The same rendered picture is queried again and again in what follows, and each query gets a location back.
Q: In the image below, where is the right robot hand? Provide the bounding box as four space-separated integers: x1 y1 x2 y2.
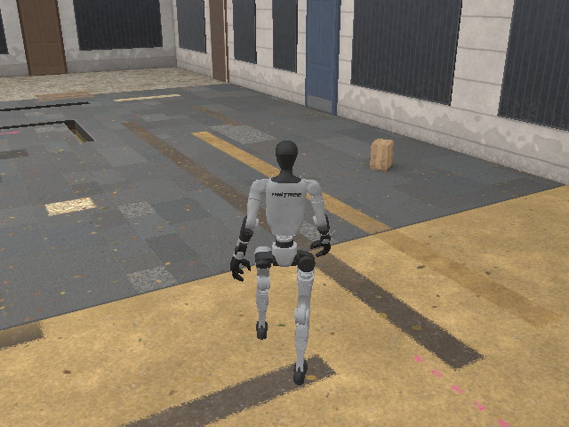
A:
310 239 331 257

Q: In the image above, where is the right robot thigh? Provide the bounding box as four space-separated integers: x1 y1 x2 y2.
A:
294 250 316 326

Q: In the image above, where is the robot left upper arm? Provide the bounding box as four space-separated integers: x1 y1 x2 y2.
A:
245 179 268 230

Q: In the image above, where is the robot left shin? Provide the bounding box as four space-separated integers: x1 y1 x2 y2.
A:
256 276 268 328

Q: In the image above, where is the left robot hand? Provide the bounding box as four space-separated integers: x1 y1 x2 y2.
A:
230 256 251 282

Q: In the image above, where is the robot left forearm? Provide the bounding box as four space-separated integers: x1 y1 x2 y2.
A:
233 215 253 260

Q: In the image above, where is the robot right upper arm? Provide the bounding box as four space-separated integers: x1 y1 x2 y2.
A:
304 179 327 227

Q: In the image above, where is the robot right forearm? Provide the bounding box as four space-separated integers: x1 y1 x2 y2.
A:
317 214 331 244

